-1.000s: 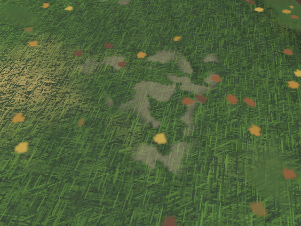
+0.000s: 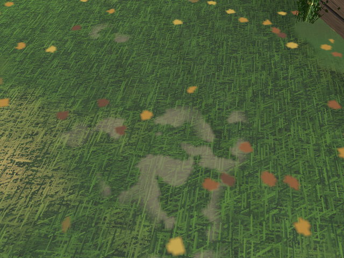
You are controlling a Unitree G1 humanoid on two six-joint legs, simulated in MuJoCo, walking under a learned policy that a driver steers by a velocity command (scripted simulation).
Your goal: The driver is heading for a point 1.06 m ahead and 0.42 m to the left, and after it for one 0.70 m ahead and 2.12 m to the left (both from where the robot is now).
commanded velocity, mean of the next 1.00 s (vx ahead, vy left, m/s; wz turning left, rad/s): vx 0.50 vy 0.00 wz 0.33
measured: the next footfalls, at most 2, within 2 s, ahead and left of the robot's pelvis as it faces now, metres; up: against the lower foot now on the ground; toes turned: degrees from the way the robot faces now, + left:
right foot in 0.30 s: +0.33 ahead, -0.17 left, +0.00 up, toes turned -1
left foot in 0.86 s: +0.58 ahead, +0.11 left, +0.00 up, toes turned +22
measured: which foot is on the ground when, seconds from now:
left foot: down 0.00-0.30, up 0.32-0.84, down 0.86-1.00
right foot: up 0.00-0.28, down 0.30-0.88, up 0.90-1.00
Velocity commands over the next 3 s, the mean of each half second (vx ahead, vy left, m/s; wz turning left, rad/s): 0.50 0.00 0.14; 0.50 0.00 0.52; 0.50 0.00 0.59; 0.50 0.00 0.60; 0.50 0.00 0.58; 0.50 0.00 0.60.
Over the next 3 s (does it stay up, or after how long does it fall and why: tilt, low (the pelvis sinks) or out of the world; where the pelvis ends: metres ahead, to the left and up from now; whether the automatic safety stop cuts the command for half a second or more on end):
stays up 1.07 0.82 -0.02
